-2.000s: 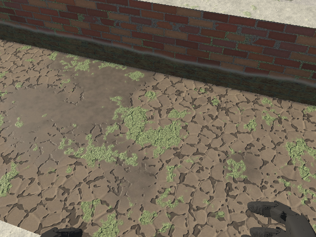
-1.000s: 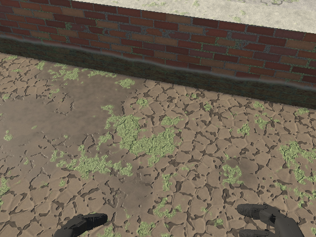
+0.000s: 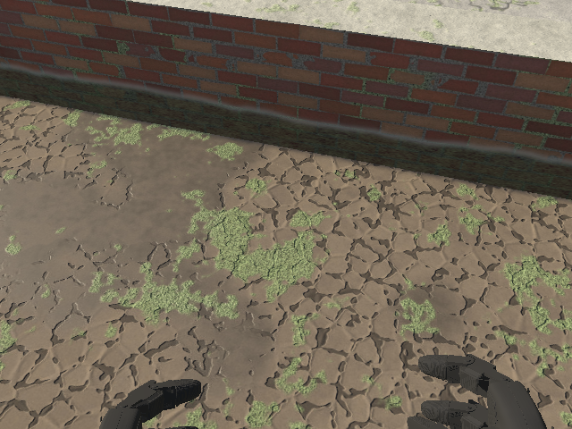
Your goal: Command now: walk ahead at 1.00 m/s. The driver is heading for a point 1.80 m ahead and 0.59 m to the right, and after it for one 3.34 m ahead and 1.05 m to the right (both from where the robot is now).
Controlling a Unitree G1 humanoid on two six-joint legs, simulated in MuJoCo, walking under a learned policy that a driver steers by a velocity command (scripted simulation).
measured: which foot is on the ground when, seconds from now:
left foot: down 0.00-1.00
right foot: down 0.00-1.00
